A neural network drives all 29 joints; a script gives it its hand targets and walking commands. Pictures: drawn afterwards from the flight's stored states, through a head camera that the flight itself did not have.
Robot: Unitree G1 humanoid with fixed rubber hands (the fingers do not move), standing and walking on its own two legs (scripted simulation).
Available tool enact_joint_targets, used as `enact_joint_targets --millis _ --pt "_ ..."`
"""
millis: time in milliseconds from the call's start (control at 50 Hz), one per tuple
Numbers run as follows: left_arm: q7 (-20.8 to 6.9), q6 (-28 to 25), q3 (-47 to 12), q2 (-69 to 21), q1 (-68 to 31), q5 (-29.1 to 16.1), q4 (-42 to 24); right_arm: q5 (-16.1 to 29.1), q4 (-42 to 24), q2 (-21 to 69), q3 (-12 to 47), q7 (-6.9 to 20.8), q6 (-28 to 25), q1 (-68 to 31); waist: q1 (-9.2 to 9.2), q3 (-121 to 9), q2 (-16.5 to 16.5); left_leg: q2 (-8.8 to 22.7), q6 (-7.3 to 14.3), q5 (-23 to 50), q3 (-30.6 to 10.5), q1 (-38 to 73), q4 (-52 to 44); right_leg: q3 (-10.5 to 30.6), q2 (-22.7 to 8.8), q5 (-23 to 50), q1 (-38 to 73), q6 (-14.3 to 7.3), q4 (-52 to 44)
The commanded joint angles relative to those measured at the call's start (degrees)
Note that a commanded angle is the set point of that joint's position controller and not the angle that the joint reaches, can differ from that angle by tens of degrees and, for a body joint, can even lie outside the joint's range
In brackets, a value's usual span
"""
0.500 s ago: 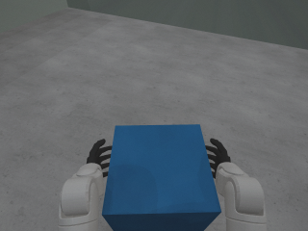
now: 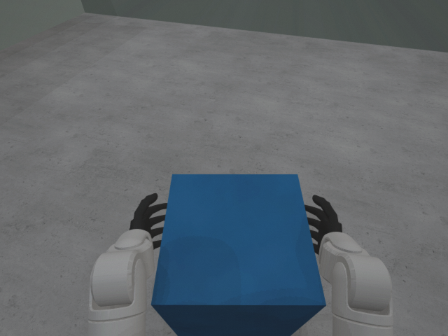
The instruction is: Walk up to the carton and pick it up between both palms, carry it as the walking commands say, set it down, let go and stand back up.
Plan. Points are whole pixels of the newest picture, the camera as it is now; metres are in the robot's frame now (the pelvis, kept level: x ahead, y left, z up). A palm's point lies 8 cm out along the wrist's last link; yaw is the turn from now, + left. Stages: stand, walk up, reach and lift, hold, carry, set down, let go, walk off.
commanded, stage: carry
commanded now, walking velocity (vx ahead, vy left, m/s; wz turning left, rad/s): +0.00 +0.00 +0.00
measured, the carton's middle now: (234, 261) +0.27 -0.01 +0.01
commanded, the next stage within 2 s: hold in 1.56 s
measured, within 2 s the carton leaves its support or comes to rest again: neither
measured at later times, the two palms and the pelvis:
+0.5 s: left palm (144, 253) +0.24 +0.13 +0.09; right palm (340, 251) +0.25 -0.17 +0.09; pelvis -0.02 -0.02 +0.01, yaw +2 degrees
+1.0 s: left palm (117, 258) +0.25 +0.18 +0.06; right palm (300, 245) +0.27 -0.12 +0.06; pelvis -0.01 +0.02 +0.01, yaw +3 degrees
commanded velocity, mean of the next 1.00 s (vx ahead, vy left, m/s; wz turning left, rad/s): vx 0.00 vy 0.00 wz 0.00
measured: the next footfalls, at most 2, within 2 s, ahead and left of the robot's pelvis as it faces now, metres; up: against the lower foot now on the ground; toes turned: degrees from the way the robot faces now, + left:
left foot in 0.02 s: +0.01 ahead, +0.11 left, +0.00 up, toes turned +4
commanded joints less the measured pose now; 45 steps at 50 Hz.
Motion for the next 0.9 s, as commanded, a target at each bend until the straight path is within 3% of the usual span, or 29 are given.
enact_joint_targets --millis 0,20,40,60,100,260,440,560,780,880 --pt "-13.8 0.2 -39.8 -52.7 -22.0 -20.8 -1.1 24.2 -1.0 52.1 44.7 16.3 1.2 -25.6 1.3 -16.2 -5.0 3.0 2.0 9.3 -2.0 9.4 -16.6 16.7 -15.7 3.7 12.4 1.9 -11.6" --pt "-14.1 0.1 -40.7 -52.9 -23.3 -21.9 -2.0 23.3 -0.1 52.1 43.7 16.6 0.7 -25.6 1.44 -14.9 -0.3 5.2 3.1 8.6 -6.0 8.4 -13.6 14.7 -12.7 -1.0 9.9 4.6 -11.8" --pt "-14.3 0.2 -41.3 -52.9 -25.6 -22.9 -3.1 23.0 -0.1 52.1 43.0 16.5 0.4 -25.9 1.45 -13.2 2.1 6.4 3.4 5.3 -7.6 5.5 -14.2 13.1 -11.0 -4.1 9.9 5.0 -11.2" --pt "-14.4 0.3 -41.8 -52.8 -27.3 -23.9 -4.0 23.0 -0.3 52.3 42.6 16.4 0.3 -26.4 1.39 -12.1 2.5 6.4 2.9 3.9 -7.1 3.8 -14.7 12.6 -10.5 -4.6 10.1 4.8 -11.0" --pt "-14.6 0.8 -42.3 -52.6 -28.4 -25.0 -4.2 22.6 0.2 52.6 42.2 16.1 0.5 -25.9 1.21 -11.7 0.6 5.2 2.0 3.7 -5.4 3.0 -13.6 13.4 -11.0 -7.0 10.1 4.5 -12.1" --pt "-15.3 1.4 -39.0 -52.8 -27.9 -23.8 2.0 21.9 1.8 52.4 41.8 15.5 0.8 -27.6 1.01 -10.2 -3.8 2.5 2.6 6.4 -4.5 3.4 -10.9 15.7 -14.1 -14.5 7.3 4.8 -17.7" --pt "-14.5 -0.3 -36.2 -52.7 -27.2 -21.8 3.5 22.7 1.1 53.1 41.9 15.4 -0.5 -29.2 1.22 -13.6 -4.3 1.3 3.4 8.5 -4.6 3.2 -11.1 14.1 -15.1 -13.2 9.8 5.0 -17.7" --pt "-14.3 -2.4 -34.5 -51.7 -26.8 -20.5 5.6 21.0 3.5 52.5 40.1 15.2 -2.5 -28.1 1.15 -14.7 -3.9 1.5 3.9 9.7 -5.3 3.1 -12.1 12.9 -15.0 -10.6 10.2 4.3 -15.9" --pt "-13.7 -13.9 -28.3 -46.8 -26.4 -14.1 14.4 13.0 14.2 48.3 32.6 14.2 -14.3 -26.4 0.95 -14.9 -2.6 3.2 4.3 10.4 -7.5 1.2 -14.9 10.3 -12.9 -1.3 11.9 4.1 -9.2" --pt "-12.8 -16.5 -30.1 -44.7 -24.8 -14.2 10.5 12.6 12.2 46.1 33.3 13.2 -17.0 -24.2 0.93 -15.7 -1.3 4.3 4.5 12.8 -8.3 0.9 -15.5 9.2 -12.0 3.3 13.2 3.7 -6.1"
